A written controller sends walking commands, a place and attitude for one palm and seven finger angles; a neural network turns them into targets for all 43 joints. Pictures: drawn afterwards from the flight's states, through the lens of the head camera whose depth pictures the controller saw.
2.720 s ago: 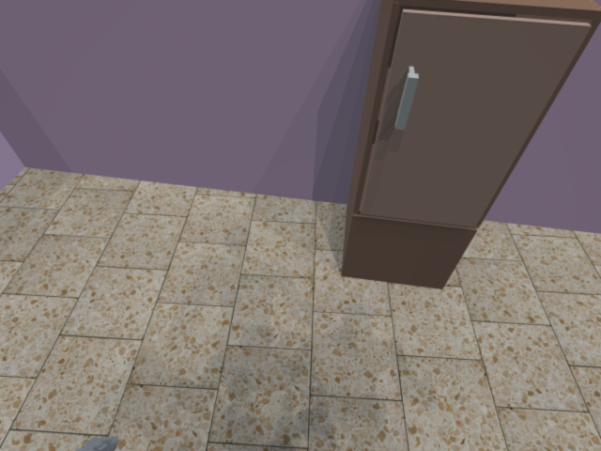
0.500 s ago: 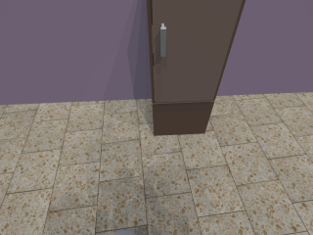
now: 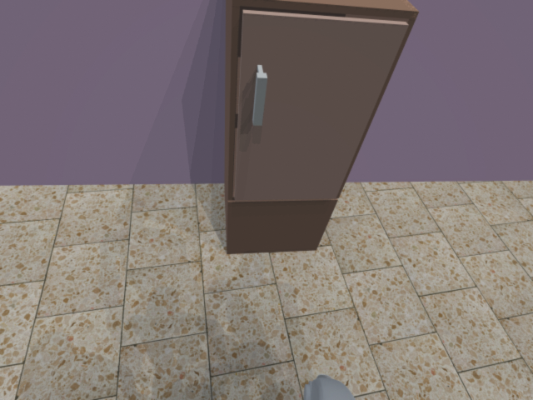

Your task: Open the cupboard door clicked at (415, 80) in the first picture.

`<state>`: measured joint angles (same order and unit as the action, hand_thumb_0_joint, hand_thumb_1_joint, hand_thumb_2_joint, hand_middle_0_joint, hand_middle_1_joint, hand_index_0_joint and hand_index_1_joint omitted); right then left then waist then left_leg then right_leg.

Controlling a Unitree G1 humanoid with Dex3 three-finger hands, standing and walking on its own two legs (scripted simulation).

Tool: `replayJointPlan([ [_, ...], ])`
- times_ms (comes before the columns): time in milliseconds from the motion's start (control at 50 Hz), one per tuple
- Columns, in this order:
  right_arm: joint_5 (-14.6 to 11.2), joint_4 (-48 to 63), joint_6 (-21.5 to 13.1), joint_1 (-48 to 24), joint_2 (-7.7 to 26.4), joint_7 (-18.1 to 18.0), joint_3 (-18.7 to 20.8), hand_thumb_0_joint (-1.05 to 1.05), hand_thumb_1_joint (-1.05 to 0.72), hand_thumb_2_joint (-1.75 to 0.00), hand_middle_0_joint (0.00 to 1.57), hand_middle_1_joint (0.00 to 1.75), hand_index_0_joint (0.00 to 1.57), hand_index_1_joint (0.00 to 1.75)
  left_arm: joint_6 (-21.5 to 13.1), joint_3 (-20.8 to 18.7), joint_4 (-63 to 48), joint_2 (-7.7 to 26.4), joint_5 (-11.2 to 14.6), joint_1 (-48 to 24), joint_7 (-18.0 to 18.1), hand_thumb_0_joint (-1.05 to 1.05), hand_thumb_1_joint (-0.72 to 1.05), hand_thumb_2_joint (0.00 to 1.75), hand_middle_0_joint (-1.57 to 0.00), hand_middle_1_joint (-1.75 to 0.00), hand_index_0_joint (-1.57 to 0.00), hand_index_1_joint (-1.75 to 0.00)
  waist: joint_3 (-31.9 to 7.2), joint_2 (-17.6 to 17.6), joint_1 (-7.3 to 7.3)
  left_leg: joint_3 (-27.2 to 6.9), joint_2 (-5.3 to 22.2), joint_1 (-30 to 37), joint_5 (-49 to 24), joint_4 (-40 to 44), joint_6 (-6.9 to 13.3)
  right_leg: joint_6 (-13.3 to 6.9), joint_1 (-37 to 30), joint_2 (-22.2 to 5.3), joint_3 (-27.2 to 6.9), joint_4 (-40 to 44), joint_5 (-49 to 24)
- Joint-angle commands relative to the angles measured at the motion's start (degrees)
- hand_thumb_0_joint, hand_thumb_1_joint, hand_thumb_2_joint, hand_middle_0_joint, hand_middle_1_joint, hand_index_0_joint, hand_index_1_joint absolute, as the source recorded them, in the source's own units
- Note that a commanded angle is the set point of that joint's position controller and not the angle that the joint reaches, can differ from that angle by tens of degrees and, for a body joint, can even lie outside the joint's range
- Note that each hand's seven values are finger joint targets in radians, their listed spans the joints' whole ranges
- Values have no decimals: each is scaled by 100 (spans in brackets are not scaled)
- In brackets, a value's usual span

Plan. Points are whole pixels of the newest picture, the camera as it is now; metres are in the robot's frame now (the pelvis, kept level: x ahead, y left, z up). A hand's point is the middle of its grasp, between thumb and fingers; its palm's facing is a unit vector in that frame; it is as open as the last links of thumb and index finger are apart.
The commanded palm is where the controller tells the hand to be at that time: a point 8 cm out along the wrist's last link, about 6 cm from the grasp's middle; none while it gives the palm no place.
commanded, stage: take the last steps up to it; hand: left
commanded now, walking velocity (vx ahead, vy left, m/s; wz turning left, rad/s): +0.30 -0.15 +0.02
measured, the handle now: (258, 95) +0.75 +0.05 +0.04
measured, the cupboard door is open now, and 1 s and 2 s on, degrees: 0 0 0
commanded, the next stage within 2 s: come to a stop and stand still in 0.32 s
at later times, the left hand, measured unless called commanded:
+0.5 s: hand (205, 350) +0.24 +0.11 -0.20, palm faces +0.08 -0.98 -0.16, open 7.2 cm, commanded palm none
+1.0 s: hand (239, 354) +0.23 +0.04 -0.17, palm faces +0.12 -0.95 -0.29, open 7.4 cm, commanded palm none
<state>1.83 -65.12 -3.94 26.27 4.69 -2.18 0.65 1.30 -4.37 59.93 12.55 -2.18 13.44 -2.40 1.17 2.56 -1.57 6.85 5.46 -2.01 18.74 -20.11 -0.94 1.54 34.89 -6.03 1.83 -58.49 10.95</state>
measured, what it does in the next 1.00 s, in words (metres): walks ahead: right foot, then left foot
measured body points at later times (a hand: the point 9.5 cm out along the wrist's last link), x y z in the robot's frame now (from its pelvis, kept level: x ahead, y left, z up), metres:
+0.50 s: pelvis +0.20 -0.07 -0.02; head +0.21 -0.05 +0.43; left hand +0.24 +0.16 -0.19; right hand +0.28 -0.31 -0.15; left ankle +0.24 +0.01 -0.75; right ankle +0.19 -0.18 -0.75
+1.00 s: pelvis +0.22 -0.15 -0.01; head +0.25 -0.18 +0.43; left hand +0.23 +0.09 -0.15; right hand +0.31 -0.40 -0.18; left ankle +0.17 -0.01 -0.66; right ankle +0.27 -0.26 -0.75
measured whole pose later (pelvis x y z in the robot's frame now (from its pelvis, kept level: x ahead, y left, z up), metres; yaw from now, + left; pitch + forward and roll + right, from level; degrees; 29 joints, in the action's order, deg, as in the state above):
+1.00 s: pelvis +0.22 -0.15 -0.01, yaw +2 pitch -1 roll +2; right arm 1.6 -57.3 4.8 7.3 14.8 -0.2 5.2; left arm 0.9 -2.5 56.8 8.2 -1.8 14.7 2.0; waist 5.0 -2.7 2.2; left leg 0.2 -0.6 -26.4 24.0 -67.1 -2.1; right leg -0.8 19.4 -4.8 4.6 -33.5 13.5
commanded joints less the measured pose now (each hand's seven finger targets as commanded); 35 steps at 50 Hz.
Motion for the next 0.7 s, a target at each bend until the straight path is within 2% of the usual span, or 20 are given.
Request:
replayJointPlan([
  [0,18,0,-23,720,1027,-52,257,0,-90,-90,20,30,20,30,-160,151,-541,-200,52,-977,-37,0,90,90,-20,-30,-20,-30,856,-1291,-266,-421,1056,-71,-2839,652,672,-9,375,42,505,1229,-155],
  [60,44,-50,14,702,1137,-32,334,0,-90,-90,20,30,20,30,-209,122,-522,-105,88,-1166,-29,0,90,90,-20,-30,-20,-30,738,-1382,-298,-436,1166,-202,-3022,480,629,-166,-471,241,650,1991,-35],
  [100,3,-39,28,436,1296,-33,389,0,-90,-90,20,30,20,30,-284,49,-314,68,100,-495,-3,0,90,90,-20,-30,-20,-30,275,-1345,89,-300,1198,-197,-3792,-250,521,-324,-1581,409,713,2539,-21],
  [120,-32,-54,38,396,1277,-14,397,0,-90,-90,20,30,20,30,-357,-11,-59,244,81,248,27,0,90,90,-20,-30,-20,-30,-188,-1048,407,-148,978,-388,-3837,-1120,343,-387,-2685,574,806,2941,-308],
  [140,-97,-38,34,404,1179,45,395,0,-90,-90,20,30,20,30,-441,-129,252,650,54,1211,91,0,90,90,-20,-30,-20,-30,-880,-405,824,10,749,-1354,-2874,-2456,171,-603,-4325,25,206,2974,-372],
  [160,-184,132,31,608,651,78,275,0,-90,-90,20,30,20,30,-476,-278,382,1305,44,1847,210,0,90,90,-20,-30,-20,-30,-1600,1267,934,177,-157,-2895,1194,-4503,3,-1158,-5581,-1682,-1958,3393,-777],
  [180,-202,362,74,180,689,44,244,0,-90,-90,20,30,20,30,-444,-266,411,1445,131,1895,263,0,90,90,-20,-30,-20,-30,-1561,975,945,-513,-145,-3119,1805,-5543,196,-1451,-4891,-2025,-2498,3890,-749],
  [200,-191,418,104,-108,613,61,289,0,-90,-90,20,30,20,30,-406,-217,288,1267,124,1300,273,0,90,90,-20,-30,-20,-30,-1153,1188,788,-673,65,-3330,1389,-6024,231,-1418,-4110,-1844,-2369,4171,167],
  [220,-125,467,143,-306,729,82,321,0,-90,-90,20,30,20,30,-372,-120,130,855,127,692,316,0,90,90,-20,-30,-20,-30,-524,772,559,-696,288,-3465,951,-6023,236,-1368,-3384,-1648,-1901,4299,789],
  [260,-34,456,241,-329,591,126,308,0,-90,-90,20,30,20,30,-415,26,-24,385,64,71,397,0,90,90,-20,-30,-20,-30,-166,-8,126,-597,484,-2841,690,-5177,162,-1185,-2172,-1301,-883,4342,339],
  [320,-13,481,388,-99,376,147,238,0,-90,-90,20,30,20,30,-415,109,-128,179,30,-137,414,0,90,90,-20,-30,-20,-30,-58,371,-160,-240,360,-2113,579,-3812,65,-1118,-1401,-966,-146,4386,-200],
  [380,-16,564,336,-120,422,165,195,0,-90,-90,20,30,20,30,-344,122,-162,322,57,-187,369,0,90,90,-20,-30,-20,-30,-78,394,-228,104,135,-1535,163,-2460,46,-1128,-1447,-730,-40,4139,71],
  [420,-2,497,271,-79,512,143,155,0,-90,-90,20,30,20,30,-284,143,-157,273,134,-152,347,0,90,90,-20,-30,-20,-30,-10,188,-247,217,-16,-875,-697,-1313,-20,-913,-1427,-470,106,3627,-77],
  [440,-13,417,225,-40,702,109,158,0,-90,-90,20,30,20,30,-248,187,-127,83,166,-6,346,0,90,90,-20,-30,-20,-30,-36,-339,-211,-106,212,-386,-1401,-740,-11,-690,-1333,-246,217,3083,-285],
  [460,-6,473,179,-62,1077,63,190,0,-90,-90,20,30,20,30,-203,239,-134,-157,186,257,335,0,90,90,-20,-30,-20,-30,-90,-1519,-109,-1226,1032,-390,-2632,-248,322,-310,-1237,176,411,2529,338],
  [480,-8,567,214,-364,1344,11,199,0,-90,-90,20,30,20,30,-159,224,-165,-124,182,414,356,0,90,90,-20,-30,-20,-30,55,-1895,28,-1818,1750,-691,-4000,23,800,-89,-1413,338,493,1986,1406],
  [500,-15,552,206,-628,1353,-78,180,0,-90,-90,20,30,20,30,-105,211,-126,25,151,429,399,0,90,90,-20,-30,-20,-30,112,-2075,45,-1851,1849,-625,-5188,95,1046,14,-1262,300,246,1344,2069],
  [540,-65,644,230,-1018,1296,-145,180,0,-90,-90,20,30,20,30,-55,170,-109,162,147,417,439,0,90,90,-20,-30,-20,-30,134,-1620,114,-1274,1660,-389,-6405,-170,1128,20,-1122,149,-65,881,2001],
  [580,-71,741,303,-1234,1426,-135,293,0,-90,-90,20,30,20,30,-36,134,-184,187,137,375,443,0,90,90,-20,-30,-20,-30,-58,-1212,70,-932,1555,225,-6807,-396,1106,42,-848,201,-37,884,1759],
  [680,-32,963,491,-1680,1633,-43,521,0,-90,-90,20,30,20,30,30,29,-458,87,121,351,436,0,90,90,-20,-30,-20,-30,-511,-1033,103,-459,1428,219,-5573,-521,1014,-6,-1012,296,48,972,1559],
])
